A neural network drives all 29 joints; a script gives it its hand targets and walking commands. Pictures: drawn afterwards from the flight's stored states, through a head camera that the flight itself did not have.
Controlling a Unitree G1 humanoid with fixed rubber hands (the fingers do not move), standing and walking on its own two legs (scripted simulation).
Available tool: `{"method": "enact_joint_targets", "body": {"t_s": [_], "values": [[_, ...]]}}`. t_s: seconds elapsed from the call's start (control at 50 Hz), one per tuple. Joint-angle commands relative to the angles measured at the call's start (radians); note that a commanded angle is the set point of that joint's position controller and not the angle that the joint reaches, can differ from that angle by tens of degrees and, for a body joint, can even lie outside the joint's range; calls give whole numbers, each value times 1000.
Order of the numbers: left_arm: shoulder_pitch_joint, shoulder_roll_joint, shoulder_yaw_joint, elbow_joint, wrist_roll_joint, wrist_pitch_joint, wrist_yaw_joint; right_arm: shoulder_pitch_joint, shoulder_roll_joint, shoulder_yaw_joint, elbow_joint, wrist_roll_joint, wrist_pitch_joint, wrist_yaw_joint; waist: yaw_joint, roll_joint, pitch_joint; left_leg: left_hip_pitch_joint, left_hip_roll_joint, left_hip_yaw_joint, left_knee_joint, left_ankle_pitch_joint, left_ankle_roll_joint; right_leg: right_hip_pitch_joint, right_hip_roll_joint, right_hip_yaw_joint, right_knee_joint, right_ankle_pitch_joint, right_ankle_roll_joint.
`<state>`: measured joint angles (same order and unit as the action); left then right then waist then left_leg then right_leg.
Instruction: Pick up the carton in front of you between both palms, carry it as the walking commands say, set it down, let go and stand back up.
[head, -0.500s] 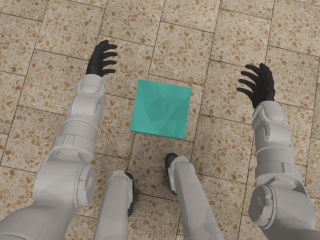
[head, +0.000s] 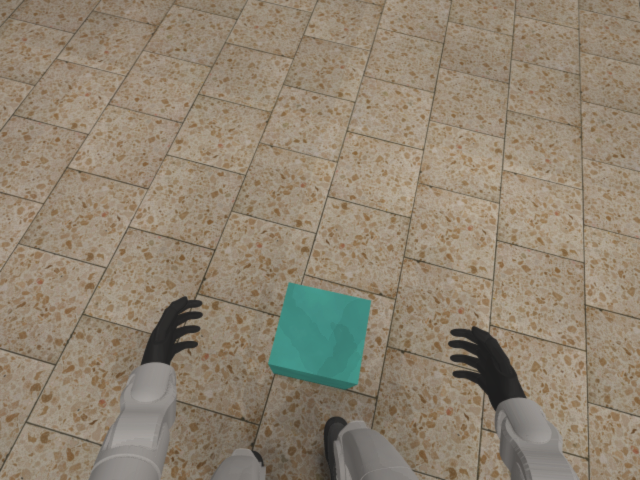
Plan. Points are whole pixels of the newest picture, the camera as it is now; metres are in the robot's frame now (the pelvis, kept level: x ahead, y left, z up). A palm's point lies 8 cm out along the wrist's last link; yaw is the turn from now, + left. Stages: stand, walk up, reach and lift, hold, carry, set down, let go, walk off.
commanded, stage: let go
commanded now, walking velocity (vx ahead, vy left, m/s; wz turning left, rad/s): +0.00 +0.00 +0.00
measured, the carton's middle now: (318, 339) +0.36 -0.05 -0.62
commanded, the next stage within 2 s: stand in 0.72 s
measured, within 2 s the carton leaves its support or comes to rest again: neither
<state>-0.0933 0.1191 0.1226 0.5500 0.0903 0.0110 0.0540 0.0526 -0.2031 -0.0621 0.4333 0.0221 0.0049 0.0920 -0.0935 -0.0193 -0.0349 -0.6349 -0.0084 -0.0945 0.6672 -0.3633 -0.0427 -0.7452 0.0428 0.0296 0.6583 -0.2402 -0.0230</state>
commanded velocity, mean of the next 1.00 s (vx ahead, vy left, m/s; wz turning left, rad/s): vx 0.00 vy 0.00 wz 0.00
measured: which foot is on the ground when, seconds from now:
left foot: down 0.00-1.00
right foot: down 0.00-1.00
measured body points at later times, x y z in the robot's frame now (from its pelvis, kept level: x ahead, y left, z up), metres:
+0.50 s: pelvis +0.03 +0.05 +0.03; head +0.04 +0.05 +0.48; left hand +0.20 +0.28 -0.05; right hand +0.20 -0.19 -0.05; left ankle -0.04 +0.15 -0.71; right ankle +0.03 -0.10 -0.71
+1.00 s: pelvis +0.01 +0.02 +0.02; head +0.01 -0.01 +0.47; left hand +0.14 +0.30 -0.07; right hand +0.15 -0.26 -0.08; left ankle -0.04 +0.15 -0.71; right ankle +0.03 -0.10 -0.71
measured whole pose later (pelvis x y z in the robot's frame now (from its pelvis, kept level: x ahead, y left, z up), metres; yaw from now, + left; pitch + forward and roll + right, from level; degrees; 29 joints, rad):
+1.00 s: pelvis +0.01 +0.02 +0.02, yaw -1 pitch -1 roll +0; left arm 0.22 0.27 0.09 0.73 0.03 -0.01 0.03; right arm 0.23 -0.31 -0.07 0.64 -0.02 0.01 -0.01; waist 0.01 0.06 0.02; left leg -0.13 0.00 -0.06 0.52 -0.37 -0.02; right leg -0.26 0.03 0.05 0.55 -0.26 -0.01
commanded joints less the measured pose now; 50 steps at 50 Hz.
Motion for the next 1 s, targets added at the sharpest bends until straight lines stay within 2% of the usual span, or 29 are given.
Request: {"method": "enact_joint_targets", "body": {"t_s": [0.0,0.1,0.2,0.34,0.48,0.5,0.52,0.56,0.62,0.7,0.72,0.74,0.78,0.82,0.98], "values": [[69,89,7,-102,-8,-36,-20,89,-72,2,-117,7,-26,-15,24,-15,-351,-8,-66,98,-154,145,36,709,-27,33,-78,504,62],[170,118,-14,-129,-28,-37,-46,145,-89,8,-119,7,-19,-25,61,45,-205,204,-45,82,-248,238,29,716,-8,6,-170,413,55],[242,130,-48,-156,-57,-12,-74,162,-108,-4,-95,-3,8,-28,86,86,-96,326,-19,67,-304,333,14,722,17,-21,-222,342,49],[274,153,-79,-199,-95,43,-107,171,-121,-24,-78,-29,61,-25,82,62,16,372,5,45,-347,376,10,745,37,-42,-241,275,44],[266,166,-75,-214,-94,79,-113,152,-123,-36,-83,-45,93,-18,82,69,52,382,10,37,-346,407,9,775,42,-47,-233,252,41],[323,156,-89,-144,-113,52,-91,116,-168,-43,-122,-60,139,-43,80,59,-13,463,6,31,-297,540,-2,726,59,-50,-203,222,43],[314,166,-75,-164,-112,43,-80,145,-156,-28,-117,-59,150,-52,83,86,-14,474,8,25,-277,599,-11,704,57,-48,-203,216,43],[299,171,-76,-166,-116,38,-70,147,-144,-17,-118,-53,157,-61,81,93,-13,470,6,20,-266,624,-13,681,61,-43,-202,230,42],[285,175,-80,-161,-114,39,-67,147,-135,-4,-120,-46,165,-67,83,89,-1,456,-3,30,-265,591,-7,682,59,-36,-204,252,44],[283,180,-76,-143,-107,50,-73,141,-130,6,-132,-40,180,-72,93,62,17,422,-21,50,-277,468,5,715,53,-27,-212,263,46],[315,261,-15,6,-53,28,-40,110,-213,-46,3,-29,103,-82,108,128,-4,435,7,79,-208,293,6,605,-62,-5,-161,279,34],[328,294,-7,13,-55,12,-26,136,-202,-44,12,-31,61,-86,98,101,-25,450,8,62,-208,248,9,595,-65,6,-159,261,24],[301,270,-1,38,-56,-14,-20,131,-188,-39,47,-44,16,-90,99,51,6,432,19,42,-224,164,20,542,-68,18,-183,185,16],[276,254,-2,59,-59,-24,-23,119,-184,-34,73,-45,-1,-93,98,13,25,433,26,30,-227,140,30,515,-67,30,-200,141,15],[275,273,-1,128,-60,-35,-24,159,-211,-36,141,-45,-19,-108,96,-15,21,471,34,25,-211,160,27,519,-84,80,-218,159,8]]}}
